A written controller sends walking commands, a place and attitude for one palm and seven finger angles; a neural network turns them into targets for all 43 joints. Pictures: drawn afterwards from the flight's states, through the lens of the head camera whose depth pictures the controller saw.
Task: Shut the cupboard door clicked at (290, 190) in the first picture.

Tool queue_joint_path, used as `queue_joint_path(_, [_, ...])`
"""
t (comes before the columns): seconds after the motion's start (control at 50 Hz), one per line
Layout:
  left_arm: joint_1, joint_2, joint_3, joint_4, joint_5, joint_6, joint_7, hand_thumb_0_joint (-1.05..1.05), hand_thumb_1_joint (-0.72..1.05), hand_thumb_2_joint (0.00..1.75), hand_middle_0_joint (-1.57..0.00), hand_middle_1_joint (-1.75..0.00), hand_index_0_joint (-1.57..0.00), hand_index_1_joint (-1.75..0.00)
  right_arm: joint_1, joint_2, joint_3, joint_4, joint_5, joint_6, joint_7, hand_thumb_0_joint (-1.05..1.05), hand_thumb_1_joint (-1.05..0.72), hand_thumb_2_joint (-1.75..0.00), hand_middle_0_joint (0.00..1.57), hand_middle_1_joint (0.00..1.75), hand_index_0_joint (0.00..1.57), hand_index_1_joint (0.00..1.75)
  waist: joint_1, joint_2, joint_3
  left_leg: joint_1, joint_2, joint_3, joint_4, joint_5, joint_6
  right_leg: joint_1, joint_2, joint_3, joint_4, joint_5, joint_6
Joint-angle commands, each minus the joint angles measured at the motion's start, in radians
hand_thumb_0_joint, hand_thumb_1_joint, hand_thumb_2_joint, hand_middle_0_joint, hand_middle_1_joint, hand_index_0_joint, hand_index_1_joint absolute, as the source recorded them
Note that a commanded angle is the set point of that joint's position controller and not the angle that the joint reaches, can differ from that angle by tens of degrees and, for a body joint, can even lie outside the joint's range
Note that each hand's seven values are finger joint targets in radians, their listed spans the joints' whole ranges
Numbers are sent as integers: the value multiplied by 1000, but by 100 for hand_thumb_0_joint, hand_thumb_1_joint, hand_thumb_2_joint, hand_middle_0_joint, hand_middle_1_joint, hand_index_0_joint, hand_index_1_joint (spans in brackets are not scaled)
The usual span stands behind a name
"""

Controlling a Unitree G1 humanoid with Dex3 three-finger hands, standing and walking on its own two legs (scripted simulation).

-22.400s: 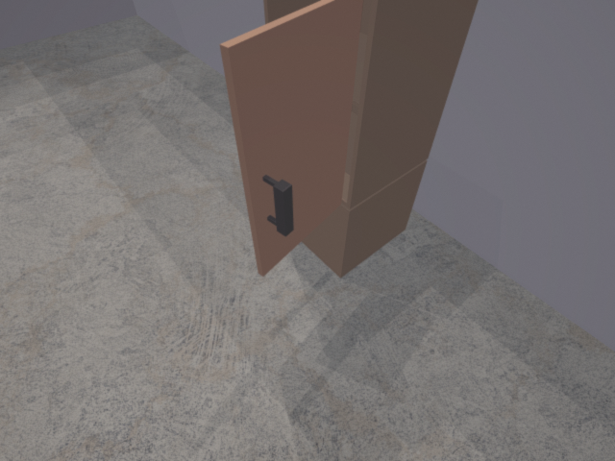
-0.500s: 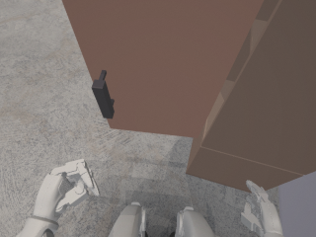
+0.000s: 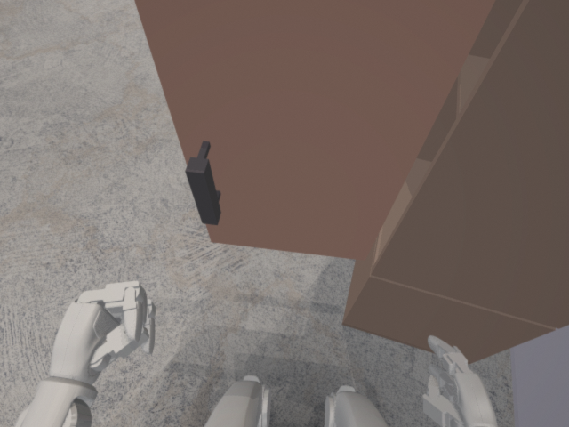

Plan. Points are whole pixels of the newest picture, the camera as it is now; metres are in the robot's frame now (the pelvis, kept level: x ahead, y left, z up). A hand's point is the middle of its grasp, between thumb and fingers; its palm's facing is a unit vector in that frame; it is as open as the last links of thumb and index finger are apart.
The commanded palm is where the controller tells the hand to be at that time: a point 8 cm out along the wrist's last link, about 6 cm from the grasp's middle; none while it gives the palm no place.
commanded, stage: raise the hand and make a fist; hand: left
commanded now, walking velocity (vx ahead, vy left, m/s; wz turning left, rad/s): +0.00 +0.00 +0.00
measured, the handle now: (208, 183) +0.47 +0.17 +0.02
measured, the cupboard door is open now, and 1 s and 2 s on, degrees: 100 100 100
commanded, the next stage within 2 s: bring the fist close to the handle in 0.26 s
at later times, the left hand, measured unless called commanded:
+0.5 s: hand (168, 330) +0.23 +0.16 +0.04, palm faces -0.06 -1.00 -0.03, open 3.1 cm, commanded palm +0.22 +0.22 +0.04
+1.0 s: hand (201, 278) +0.30 +0.14 +0.03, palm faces -0.08 -1.00 -0.02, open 3.1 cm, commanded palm +0.29 +0.20 +0.03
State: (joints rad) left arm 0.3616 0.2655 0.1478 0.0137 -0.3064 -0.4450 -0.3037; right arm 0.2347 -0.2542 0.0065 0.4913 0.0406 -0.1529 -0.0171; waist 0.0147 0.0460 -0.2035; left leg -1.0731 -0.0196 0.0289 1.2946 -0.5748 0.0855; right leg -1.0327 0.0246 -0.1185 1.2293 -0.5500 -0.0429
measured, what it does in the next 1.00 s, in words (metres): stands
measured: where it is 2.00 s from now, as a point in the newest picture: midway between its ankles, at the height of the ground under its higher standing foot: outside the picture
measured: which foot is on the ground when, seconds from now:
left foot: down 0.00-1.00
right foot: down 0.00-1.00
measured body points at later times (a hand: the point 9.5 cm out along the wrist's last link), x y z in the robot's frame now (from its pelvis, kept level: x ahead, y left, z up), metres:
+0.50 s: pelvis +0.00 -0.02 +0.00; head +0.08 -0.01 +0.44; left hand +0.23 +0.22 +0.05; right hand +0.20 -0.25 -0.08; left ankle +0.02 +0.06 -0.62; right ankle +0.02 -0.10 -0.62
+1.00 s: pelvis +0.00 -0.02 +0.00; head +0.09 -0.02 +0.44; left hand +0.30 +0.20 +0.03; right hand +0.16 -0.27 -0.10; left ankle +0.02 +0.06 -0.62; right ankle +0.02 -0.10 -0.62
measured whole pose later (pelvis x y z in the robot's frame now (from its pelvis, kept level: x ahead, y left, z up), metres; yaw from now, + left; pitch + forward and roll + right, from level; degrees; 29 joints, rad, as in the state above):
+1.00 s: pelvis +0.00 -0.02 +0.00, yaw +0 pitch +22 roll -2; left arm 0.03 0.24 0.10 0.29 -0.25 -0.41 -0.24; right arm 0.25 -0.26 0.00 0.54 0.04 -0.10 -0.01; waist -0.02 0.04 -0.20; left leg -1.10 -0.01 0.04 1.29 -0.57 0.06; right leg -1.08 0.03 -0.11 1.26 -0.56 -0.07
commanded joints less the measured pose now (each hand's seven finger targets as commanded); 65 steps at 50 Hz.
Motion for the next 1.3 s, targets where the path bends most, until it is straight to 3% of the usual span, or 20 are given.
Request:
queue_joint_path(0.0, [-13, 105, 35, -162, -8, -1, -39, 0, 90, 90, -130, -150, -130, -150, -25, -152, -66, -173, 11, -56, -20, 0, -90, -90, 20, 30, 20, 30, -16, -17, -213, 196, 27, -148, -240, 256, -85, 166, 11, 77, -152, 181, -4])
queue_joint_path(0.08, [-54, 156, 109, -266, -30, -82, 11, 0, 90, 90, -130, -150, -130, -150, -25, -136, -64, -160, -2, -69, -27, 0, -90, -90, 20, 30, 20, 30, 9, 14, -256, 220, 25, -143, -221, 313, -95, 178, 17, 84, -126, 214, -13])
queue_joint_path(0.16, [-1, 100, 64, -225, -11, -126, 41, 0, 90, 90, -130, -150, -130, -150, -27, -126, -61, -140, -7, -68, -13, 0, -90, -90, 20, 30, 20, 30, 0, 56, -231, 225, 28, -141, -220, 306, -102, 130, 12, 75, -114, 193, -10])
queue_joint_path(0.24, [40, 70, 8, -122, 10, -59, -3, 0, 90, 90, -130, -150, -130, -150, -29, -140, -65, -152, 5, -47, -7, 0, -90, -90, 20, 30, 20, 30, -21, 4, -196, 166, 25, -127, -215, 234, -80, 144, 8, 91, -148, 167, -2])
queue_joint_path(0.3, [11, 102, 32, -147, -6, -21, -28, 0, 90, 90, -130, -150, -130, -150, -30, -142, -63, -169, 11, -43, -16, 0, -90, -90, 20, 30, 20, 30, -18, -32, -214, 141, 19, -115, -209, 228, -67, 205, 4, 116, -172, 170, 1])
queue_joint_path(0.38, [-116, 149, 74, -253, -23, -69, 4, 0, 90, 90, -130, -150, -130, -150, -26, -132, -55, -158, 1, -51, -30, 0, -90, -90, 20, 30, 20, 30, -19, 8, -236, 141, 21, -109, -172, 254, -63, 208, 6, 132, -155, 191, -3])
queue_joint_path(0.44, [-163, 108, 45, -217, -11, -116, 37, 0, 90, 90, -130, -150, -130, -150, -24, -125, -51, -130, -8, -62, -27, 0, -90, -90, 20, 30, 20, 30, -35, 21, -221, 136, 22, -109, -154, 242, -65, 150, 5, 123, -136, 175, -2])
queue_joint_path(0.52, [-175, 103, 38, -59, 12, -87, 24, 0, 90, 90, -130, -150, -130, -150, -22, -137, -51, -115, -3, -48, -18, 0, -90, -90, 20, 30, 20, 30, -39, -22, -202, 68, 21, -99, -137, 199, -60, 155, -1, 146, -148, 131, 2])
queue_joint_path(0.56, [-207, 104, 21, -33, 16, -46, 2, 0, 90, 90, -130, -150, -130, -150, -21, -144, -51, -125, 7, -40, -17, 0, -90, -90, 20, 30, 20, 30, -38, -22, -217, 64, 20, -94, -145, 181, -54, 174, -6, 163, -172, 109, 7])
queue_joint_path(0.62, [-273, 141, 51, -69, 5, -5, -14, 0, 90, 90, -130, -150, -130, -150, -17, -147, -53, -133, 12, -28, -21, 0, -90, -90, 20, 30, 20, 30, -27, -10, -299, 98, 20, -90, -150, 245, -50, 244, -11, 173, -171, 197, 11])
queue_joint_path(0.68, [-327, 166, 80, -133, -6, -14, 14, 0, 90, 90, -130, -150, -130, -150, -13, -141, -49, -133, 6, -26, -22, 0, -90, -90, 20, 30, 20, 30, -11, 20, -349, 145, 20, -94, -159, 318, -54, 281, -7, 161, -150, 285, 6])
queue_joint_path(0.7, [-335, 141, 63, -140, -3, -24, 26, 0, 90, 90, -130, -150, -130, -150, -16, -134, -49, -127, 5, -27, -19, 0, -90, -90, 20, 30, 20, 30, -15, 36, -354, 168, 21, -93, -164, 341, -56, 271, -8, 150, -144, 312, 6])
queue_joint_path(0.78, [-363, 114, 57, 7, 15, -41, 73, 0, 90, 90, -130, -150, -130, -150, -2, -136, -49, -89, -2, -19, -12, 0, -90, -90, 20, 30, 20, 30, -42, -38, -261, 102, 24, -91, -150, 297, -55, 224, -5, 145, -146, 278, 11])
queue_joint_path(0.84, [-380, 80, 22, 106, 43, -35, 72, 0, 90, 90, -130, -150, -130, -150, -1, -141, -55, -82, 1, -6, -3, 0, -90, -90, 20, 30, 20, 30, -50, -70, -237, 72, 22, -83, -155, 243, -54, 203, -13, 153, -159, 222, 16])
queue_joint_path(0.92, [-445, 85, 3, 78, 50, -33, 56, 0, 90, 90, -130, -150, -130, -150, 3, -148, -60, -95, 6, 9, 0, 0, -90, -90, 20, 30, 20, 30, -38, -23, -296, 141, 21, -88, -183, 276, -53, 220, -12, 141, -157, 257, 10])
queue_joint_path(0.98, [-572, 107, 2, 6, 53, -63, 85, 0, 90, 90, -130, -150, -130, -150, 6, -149, -60, -82, -2, 8, -5, 0, -90, -90, 20, 30, 20, 30, -47, 20, -345, 204, 25, -103, -178, 321, -57, 194, -8, 128, -137, 287, 5])
queue_joint_path(1.06, [-636, 78, -1, 82, 78, -104, 144, 0, 90, 90, -130, -150, -130, -150, 4, -144, -59, -48, -10, 10, 2, 0, -90, -90, 20, 30, 20, 30, -55, 9, -325, 217, 27, -114, -181, 301, -65, 132, -6, 113, -126, 244, 6])
queue_joint_path(1.14, [-717, 53, -30, 243, 114, -78, 163, 0, 90, 90, -130, -150, -130, -150, 13, -152, -59, -28, -11, 34, 10, 0, -90, -90, 20, 30, 20, 30, -75, -20, -283, 183, 28, -115, -184, 238, -65, 92, -8, 108, -133, 195, 8])
queue_joint_path(1.2, [-759, 60, -25, 306, 124, -48, 158, 0, 90, 90, -130, -150, -130, -150, 25, -158, -60, -34, -8, 53, 12, 0, -90, -90, 20, 30, 20, 30, -68, -28, -318, 189, 26, -110, -191, 246, -64, 123, -9, 115, -141, 214, 7])
queue_joint_path(1.28, [-853, 89, 5, 277, 112, -63, 165, 0, 90, 90, -130, -150, -130, -150, 37, -156, -61, -33, -9, 65, 10, 0, -90, -90, 20, 30, 20, 30, -60, -11, -400, 229, 25, -108, -182, 321, -66, 169, -8, 122, -131, 289, 6])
